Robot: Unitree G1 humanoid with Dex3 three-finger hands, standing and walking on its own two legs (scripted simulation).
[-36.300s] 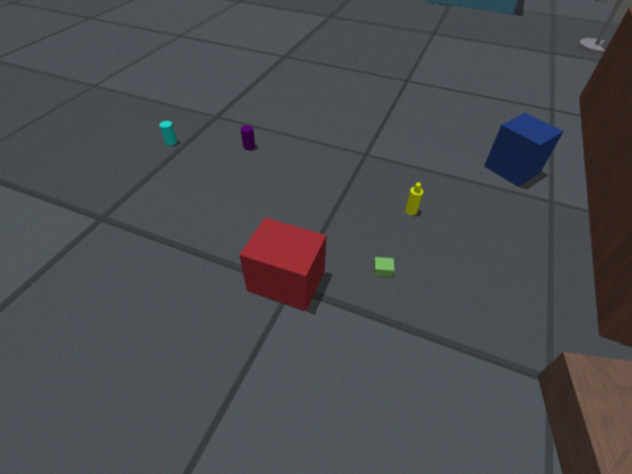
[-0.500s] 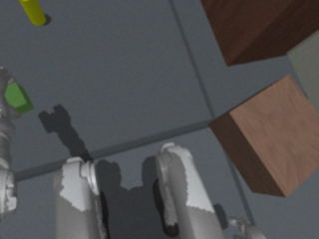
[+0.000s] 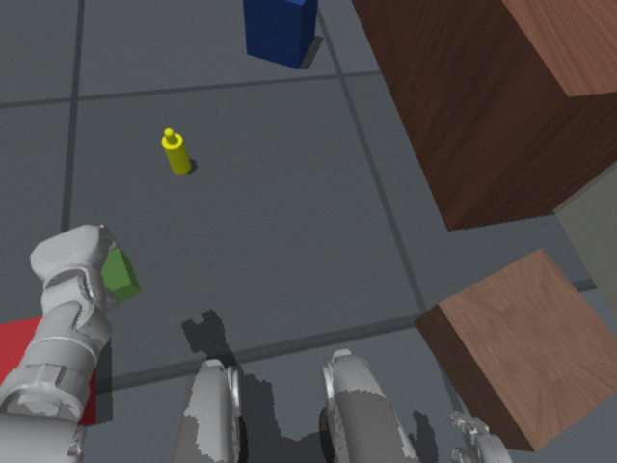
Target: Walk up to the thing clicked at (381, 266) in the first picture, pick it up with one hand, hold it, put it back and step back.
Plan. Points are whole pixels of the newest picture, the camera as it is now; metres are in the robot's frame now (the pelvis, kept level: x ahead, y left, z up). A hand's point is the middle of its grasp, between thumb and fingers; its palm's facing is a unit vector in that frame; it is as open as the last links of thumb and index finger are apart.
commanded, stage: lift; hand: left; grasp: from above
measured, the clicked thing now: (105, 281) +0.41 +0.27 -0.13
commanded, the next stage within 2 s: hold in 0.70 s
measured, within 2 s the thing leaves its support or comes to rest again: neither
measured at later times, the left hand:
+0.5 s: hand (55, 240) +0.39 +0.24 +0.06, palm faces -0.40 -0.20 -0.89, open 9.0 cm
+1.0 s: hand (34, 198) +0.40 +0.23 +0.12, palm faces -0.38 -0.19 -0.90, open 9.0 cm
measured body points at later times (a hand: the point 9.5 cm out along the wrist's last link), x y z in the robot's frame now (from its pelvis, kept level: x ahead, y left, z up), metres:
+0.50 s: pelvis +0.05 +0.00 +0.14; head +0.13 +0.00 +0.59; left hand +0.41 +0.25 +0.11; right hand +0.13 -0.26 +0.01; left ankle +0.09 +0.12 -0.53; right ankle +0.08 -0.12 -0.53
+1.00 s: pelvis +0.08 +0.00 +0.18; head +0.11 -0.01 +0.63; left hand +0.42 +0.24 +0.18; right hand +0.18 -0.26 +0.06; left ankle +0.09 +0.12 -0.53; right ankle +0.08 -0.12 -0.53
